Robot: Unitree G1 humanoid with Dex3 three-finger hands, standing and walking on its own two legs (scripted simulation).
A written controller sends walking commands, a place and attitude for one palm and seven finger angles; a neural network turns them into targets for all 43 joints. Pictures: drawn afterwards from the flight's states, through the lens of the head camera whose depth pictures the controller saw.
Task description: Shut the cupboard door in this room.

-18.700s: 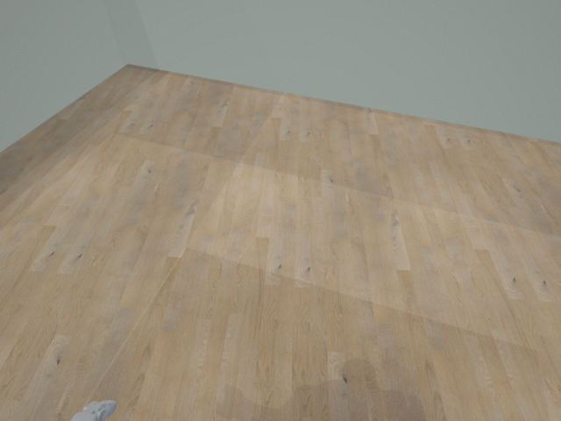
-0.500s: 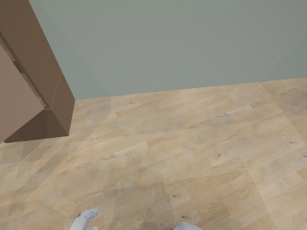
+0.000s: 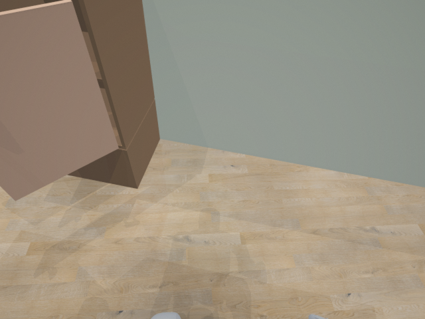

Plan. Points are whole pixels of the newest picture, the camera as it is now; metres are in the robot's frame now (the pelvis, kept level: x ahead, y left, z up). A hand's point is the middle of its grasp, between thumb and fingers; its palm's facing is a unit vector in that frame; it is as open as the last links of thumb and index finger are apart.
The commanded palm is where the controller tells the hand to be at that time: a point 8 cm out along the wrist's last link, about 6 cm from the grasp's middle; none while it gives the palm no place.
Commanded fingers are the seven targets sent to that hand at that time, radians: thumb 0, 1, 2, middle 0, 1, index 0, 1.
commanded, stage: walk to a spot facing it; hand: left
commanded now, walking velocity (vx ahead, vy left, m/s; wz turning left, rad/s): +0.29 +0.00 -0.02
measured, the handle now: out of the picture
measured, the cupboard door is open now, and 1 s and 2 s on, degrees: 53 53 53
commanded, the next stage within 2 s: turn to face it in 0.16 s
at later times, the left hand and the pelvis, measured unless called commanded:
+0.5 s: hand (158, 263) +0.25 +0.15 -0.15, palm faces -0.03 -0.97 -0.23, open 7.3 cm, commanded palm none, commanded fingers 0.00 0.90 0.90 -0.20 -0.30 -0.20 -0.30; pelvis +0.13 -0.03 +0.00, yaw -1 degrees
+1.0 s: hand out of the picture +0.12 +0.23 -0.18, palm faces +0.32 -0.92 -0.21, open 7.3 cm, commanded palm none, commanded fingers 0.00 0.90 0.90 -0.20 -0.30 -0.20 -0.30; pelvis +0.11 +0.00 +0.00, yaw +16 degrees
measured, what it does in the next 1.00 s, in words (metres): walks ahead, turning left: right foot, then left foot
